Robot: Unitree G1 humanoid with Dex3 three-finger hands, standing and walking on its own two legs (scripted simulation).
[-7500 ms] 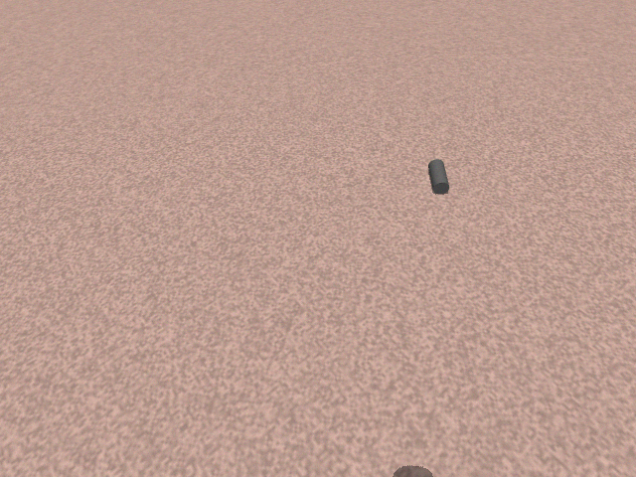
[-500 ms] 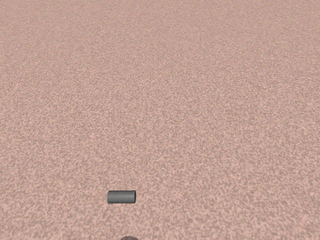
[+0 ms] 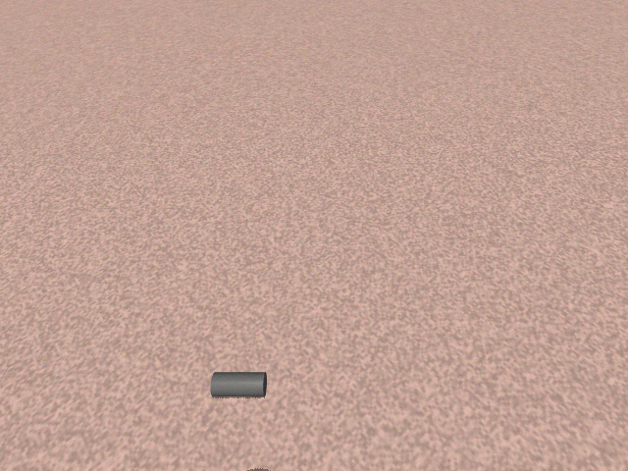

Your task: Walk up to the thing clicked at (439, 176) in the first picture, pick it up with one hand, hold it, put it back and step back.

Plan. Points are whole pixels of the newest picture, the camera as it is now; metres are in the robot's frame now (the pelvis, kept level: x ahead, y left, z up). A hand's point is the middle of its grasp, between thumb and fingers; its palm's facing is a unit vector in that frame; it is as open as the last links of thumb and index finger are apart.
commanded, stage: stand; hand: left
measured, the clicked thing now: (239, 384) +0.49 +0.29 -0.74
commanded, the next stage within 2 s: walk up in 1.96 s
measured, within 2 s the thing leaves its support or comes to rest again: neither
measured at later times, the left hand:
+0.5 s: hand out of the picture +0.10 +0.26 -0.15, palm faces -0.04 -0.94 -0.34, open 7.4 cm
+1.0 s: hand out of the picture +0.09 +0.26 -0.15, palm faces -0.03 -0.94 -0.35, open 7.4 cm
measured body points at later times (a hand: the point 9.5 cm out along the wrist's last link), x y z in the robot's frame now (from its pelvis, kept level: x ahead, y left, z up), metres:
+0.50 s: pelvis +0.02 +0.01 +0.00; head +0.03 +0.01 +0.45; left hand +0.10 +0.31 -0.13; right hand +0.08 -0.29 -0.13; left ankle +0.00 +0.16 -0.75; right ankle +0.04 -0.13 -0.75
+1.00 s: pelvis +0.02 +0.01 +0.00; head +0.04 +0.00 +0.45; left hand +0.09 +0.31 -0.13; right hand +0.10 -0.30 -0.13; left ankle +0.00 +0.16 -0.75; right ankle +0.04 -0.13 -0.75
